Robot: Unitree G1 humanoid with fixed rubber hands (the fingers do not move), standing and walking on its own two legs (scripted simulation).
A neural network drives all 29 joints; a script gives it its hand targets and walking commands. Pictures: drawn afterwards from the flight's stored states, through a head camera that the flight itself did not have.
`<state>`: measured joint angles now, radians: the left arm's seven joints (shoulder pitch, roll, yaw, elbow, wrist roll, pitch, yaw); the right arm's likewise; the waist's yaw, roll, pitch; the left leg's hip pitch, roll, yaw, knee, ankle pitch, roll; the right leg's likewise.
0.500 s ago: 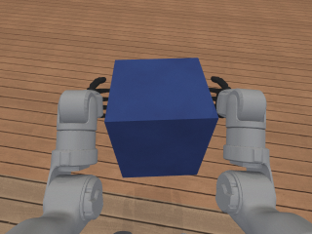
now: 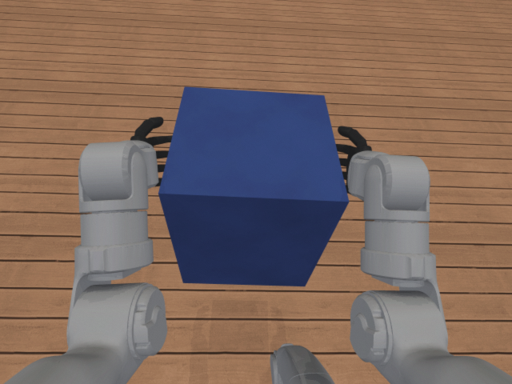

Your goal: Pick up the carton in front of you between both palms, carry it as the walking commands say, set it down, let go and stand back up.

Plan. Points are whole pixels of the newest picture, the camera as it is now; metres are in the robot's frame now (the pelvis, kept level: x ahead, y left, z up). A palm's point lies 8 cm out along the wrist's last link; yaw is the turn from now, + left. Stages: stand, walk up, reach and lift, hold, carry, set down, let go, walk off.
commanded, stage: carry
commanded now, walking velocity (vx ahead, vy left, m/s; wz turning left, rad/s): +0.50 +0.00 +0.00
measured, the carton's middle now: (249, 194) +0.38 -0.02 +0.07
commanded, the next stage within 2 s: none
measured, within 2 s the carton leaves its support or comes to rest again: neither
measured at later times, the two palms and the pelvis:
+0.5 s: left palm (157, 54) +0.67 +0.13 +0.14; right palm (306, 49) +0.69 -0.17 +0.14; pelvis +0.32 -0.03 +0.02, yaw +1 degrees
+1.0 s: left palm (166, 9) +0.93 +0.14 +0.12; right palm (285, 11) +0.92 -0.16 +0.12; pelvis +0.66 +0.00 +0.03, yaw -1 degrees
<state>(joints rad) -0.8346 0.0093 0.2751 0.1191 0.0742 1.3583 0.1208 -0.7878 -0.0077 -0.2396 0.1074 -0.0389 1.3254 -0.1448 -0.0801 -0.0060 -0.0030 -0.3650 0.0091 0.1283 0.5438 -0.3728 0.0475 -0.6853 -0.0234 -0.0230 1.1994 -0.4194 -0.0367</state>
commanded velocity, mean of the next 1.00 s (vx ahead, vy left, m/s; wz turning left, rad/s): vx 0.50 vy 0.00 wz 0.00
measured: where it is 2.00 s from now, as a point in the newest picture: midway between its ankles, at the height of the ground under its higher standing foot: (224, 157)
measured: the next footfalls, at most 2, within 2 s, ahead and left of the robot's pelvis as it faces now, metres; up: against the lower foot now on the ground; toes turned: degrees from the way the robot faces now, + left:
right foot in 0.18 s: +0.31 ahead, -0.12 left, +0.01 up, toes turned -6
left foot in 0.64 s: +0.60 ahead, +0.08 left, +0.01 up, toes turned +9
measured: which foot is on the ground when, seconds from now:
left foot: down 0.00-0.22, up 0.24-0.62, down 0.64-1.00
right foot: up 0.00-0.16, down 0.18-0.66, up 0.68-1.00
